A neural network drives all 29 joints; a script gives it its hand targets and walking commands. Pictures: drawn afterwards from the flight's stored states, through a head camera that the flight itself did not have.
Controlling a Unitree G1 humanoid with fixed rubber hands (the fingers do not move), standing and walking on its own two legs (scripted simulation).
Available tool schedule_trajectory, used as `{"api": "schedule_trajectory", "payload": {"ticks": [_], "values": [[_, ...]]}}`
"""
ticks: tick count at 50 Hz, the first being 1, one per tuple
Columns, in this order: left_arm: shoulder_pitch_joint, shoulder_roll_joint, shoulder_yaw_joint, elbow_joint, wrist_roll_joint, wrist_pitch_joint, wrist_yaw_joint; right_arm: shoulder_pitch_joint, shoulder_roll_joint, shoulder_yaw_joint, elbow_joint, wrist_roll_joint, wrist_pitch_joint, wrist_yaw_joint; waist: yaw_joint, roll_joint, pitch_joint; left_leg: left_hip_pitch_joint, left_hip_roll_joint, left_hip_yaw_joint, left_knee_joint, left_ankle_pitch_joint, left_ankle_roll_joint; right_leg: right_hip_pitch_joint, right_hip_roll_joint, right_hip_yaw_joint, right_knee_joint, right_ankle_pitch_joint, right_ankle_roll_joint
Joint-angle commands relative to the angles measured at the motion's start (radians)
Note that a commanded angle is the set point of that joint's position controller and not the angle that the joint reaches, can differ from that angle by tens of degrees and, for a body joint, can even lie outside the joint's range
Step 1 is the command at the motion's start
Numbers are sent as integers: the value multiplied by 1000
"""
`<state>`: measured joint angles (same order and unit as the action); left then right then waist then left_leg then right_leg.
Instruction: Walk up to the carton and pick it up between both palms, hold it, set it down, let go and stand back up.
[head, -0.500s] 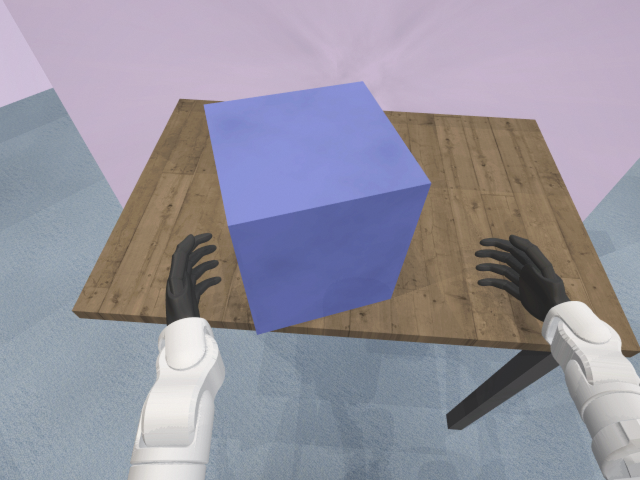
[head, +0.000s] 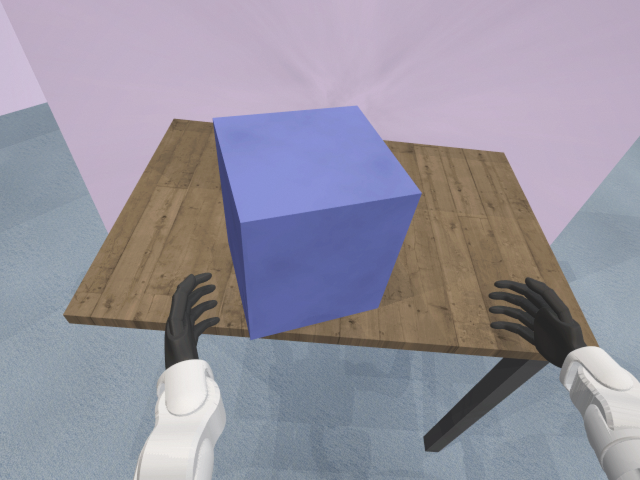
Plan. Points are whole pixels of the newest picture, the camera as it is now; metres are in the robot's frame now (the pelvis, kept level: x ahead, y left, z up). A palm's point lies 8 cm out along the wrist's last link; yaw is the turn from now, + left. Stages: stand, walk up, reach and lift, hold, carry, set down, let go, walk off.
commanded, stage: set down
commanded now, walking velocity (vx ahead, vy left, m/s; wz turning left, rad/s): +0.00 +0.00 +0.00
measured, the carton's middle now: (303, 222) +0.46 +0.06 +0.06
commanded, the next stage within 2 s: none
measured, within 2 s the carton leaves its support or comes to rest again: neither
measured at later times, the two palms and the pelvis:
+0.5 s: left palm (198, 383) +0.22 +0.15 +0.06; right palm (597, 400) +0.25 -0.31 +0.04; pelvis +0.01 -0.01 +0.00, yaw -2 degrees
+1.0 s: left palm (187, 395) +0.22 +0.16 +0.03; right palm (588, 434) +0.22 -0.30 +0.02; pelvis +0.02 +0.01 +0.00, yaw -2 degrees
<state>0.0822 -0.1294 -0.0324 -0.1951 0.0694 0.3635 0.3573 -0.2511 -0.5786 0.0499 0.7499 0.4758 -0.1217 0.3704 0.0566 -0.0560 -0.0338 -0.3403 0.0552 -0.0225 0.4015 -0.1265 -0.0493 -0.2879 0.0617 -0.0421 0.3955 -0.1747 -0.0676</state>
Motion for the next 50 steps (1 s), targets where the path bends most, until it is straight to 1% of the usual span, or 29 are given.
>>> {"api": "schedule_trajectory", "payload": {"ticks": [1, 5, 7, 8, 9, 10, 11, 12, 14, 16, 19, 22, 23, 25, 27, 29, 32, 33, 34, 36, 37, 39, 40, 43, 44, 46, 47, 49, 50], "values": [[-222, -54, -111, -225, 7, -71, 19, -246, -308, -119, -155, 18, -78, 25, -18, -1, -297, 202, -13, -55, 14, 13, 30, -47, -56, 108, -65, -19, -45], [-111, -70, -111, -270, 0, -79, 34, -175, -329, -114, -220, 32, -96, 34, 9, -77, -287, 206, -10, -47, 22, 43, 35, -18, -49, 122, -53, 13, -41], [-11, -90, -123, -280, -6, -78, 29, -77, -361, -126, -218, 40, -108, 42, -15, -97, -270, 233, -5, -58, 21, 79, 32, -9, -40, 114, -54, 83, -43], [-41, -65, -115, -251, -1, -73, 29, -121, -352, -112, -192, 37, -104, 39, -1, -98, -248, 223, -7, -49, 12, 86, 33, -19, -39, 108, -47, 81, -46], [-84, -69, -126, -240, 2, -71, 27, -138, -359, -115, -190, 41, -97, 38, -17, -90, -238, 217, -7, -51, 13, 39, 32, -21, -43, 116, -59, 42, -42], [-19, -65, -114, -238, 11, -71, 24, -98, -350, -106, -213, 38, -94, 41, 3, -116, -227, 218, -9, -51, 7, 52, 37, -7, -46, 130, -63, 50, -46], [-27, -79, -125, -263, 3, -71, 24, -77, -351, -103, -212, 56, -96, 39, -11, -82, -219, 198, -11, -44, 16, 68, 29, -3, -56, 134, -62, 80, -42], [-87, -49, -114, -241, 5, -86, 23, -123, -332, -98, -226, 47, -101, 34, 3, -103, -238, 163, -19, -26, 21, 50, 39, 17, -65, 143, -55, 93, -37], [71, -68, -139, -330, -2, -87, 25, 32, -367, -109, -276, 63, -109, 35, -17, -92, -229, 225, -14, -38, 19, 100, 22, 44, -41, 123, -53, 142, -44], [143, -70, -130, -286, 12, -90, 14, 84, -361, -94, -275, 65, -113, 32, -21, -119, -226, 234, -18, -22, 19, 152, 23, 66, -54, 140, -61, 220, -31], [58, -40, -117, -256, 16, -110, 9, 56, -336, -92, -278, 55, -113, 14, -17, -116, -185, 193, -28, 0, 11, 84, 29, 53, -65, 153, -64, 153, -13], [107, -33, -121, -330, 19, -137, 13, 115, -326, -85, -322, 79, -129, 10, -19, -84, -196, 183, -32, 10, 29, 117, 21, 107, -64, 164, -55, 213, -20], [216, -67, -159, -385, 19, -142, 14, 219, -346, -102, -319, 83, -136, 15, -52, -66, -188, 230, -25, -7, 19, 142, 13, 116, -65, 159, -66, 219, -23], [175, -11, -98, -346, 36, -150, 8, 192, -300, -80, -379, 78, -134, -2, -21, -95, -191, 188, -37, 13, 23, 116, 22, 121, -88, 198, -76, 189, -5], [167, -5, -98, -305, 36, -147, 5, 206, -291, -85, -342, 58, -121, -13, -33, -96, -126, 193, -40, 11, 8, 52, 24, 85, -91, 187, -88, 99, 0], [174, -20, -129, -319, 17, -155, 3, 225, -293, -100, -384, 56, -121, -14, -47, -100, -106, 195, -37, 8, 10, 22, 23, 49, -94, 188, -94, 39, 1], [163, -6, -118, -309, 26, -150, 8, 219, -303, -117, -425, 42, -108, -16, -39, -94, -93, 221, -34, -9, -4, 6, 27, 32, -90, 190, -110, -32, -8], [160, -1, -97, -248, 23, -138, 3, 211, -299, -118, -418, 22, -95, -23, -26, -133, -59, 200, -31, -5, -8, -24, 30, 30, -98, 204, -122, -81, -6], [161, 8, -87, -268, 15, -138, 4, 216, -293, -119, -448, 24, -90, -25, -18, -139, -52, 184, -31, 1, 0, -22, 32, 30, -106, 215, -125, -108, -1], [143, 8, -97, -240, 13, -133, 1, 225, -292, -127, -407, 11, -78, -23, -33, -109, -57, 238, -27, -7, -6, -50, 30, -13, -103, 200, -126, -147, -8], [149, 17, -76, -201, 24, -130, -2, 226, -275, -119, -390, 3, -68, -25, -13, -107, -36, 226, -31, 4, -11, -56, 33, -1, -105, 206, -133, -162, -7], [150, 10, -88, -208, 14, -140, -1, 198, -270, -111, -423, 10, -72, -23, 9, -120, -35, 229, -26, 5, -13, -17, 31, -8, -98, 191, -127, -111, -14], [156, 24, -72, -181, 14, -139, -9, 224, -275, -111, -418, -7, -70, -30, -1, -133, -48, 229, -31, 6, -15, -5, 33, 14, -95, 188, -126, -79, -15], [169, 10, -96, -195, 14, -140, -4, 245, -302, -134, -379, -12, -73, -23, -24, -77, -42, 285, -27, -4, -20, 26, 19, -10, -71, 146, -117, -26, -21], [181, 22, -102, -200, 9, -145, -10, 263, -301, -147, -399, -24, -80, -20, -37, -88, -54, 274, -25, -4, -11, 26, 20, 1, -78, 149, -117, -34, -19], [176, 24, -82, -180, 14, -155, -14, 262, -294, -136, -389, -23, -81, -19, -21, -107, -81, 299, -25, -3, -9, 40, 22, 1, -66, 137, -106, 15, -18], [159, 31, -73, -100, 8, -147, -36, 272, -272, -119, -329, -40, -72, -33, -41, -119, -42, 279, -32, 18, -16, 22, 27, 9, -71, 136, -119, 21, -15], [205, 21, -75, -187, 20, -176, -25, 301, -272, -108, -361, -23, -99, -24, -18, -61, -90, 287, -30, 10, 0, 103, 15, 34, -72, 139, -98, 118, -18], [245, 7, -97, -226, 15, -189, -17, 329, -294, -116, -376, -11, -114, -12, -25, -45, -117, 300, -28, 3, 1, 143, 7, 50, -61, 126, -92, 167, -23]]}}
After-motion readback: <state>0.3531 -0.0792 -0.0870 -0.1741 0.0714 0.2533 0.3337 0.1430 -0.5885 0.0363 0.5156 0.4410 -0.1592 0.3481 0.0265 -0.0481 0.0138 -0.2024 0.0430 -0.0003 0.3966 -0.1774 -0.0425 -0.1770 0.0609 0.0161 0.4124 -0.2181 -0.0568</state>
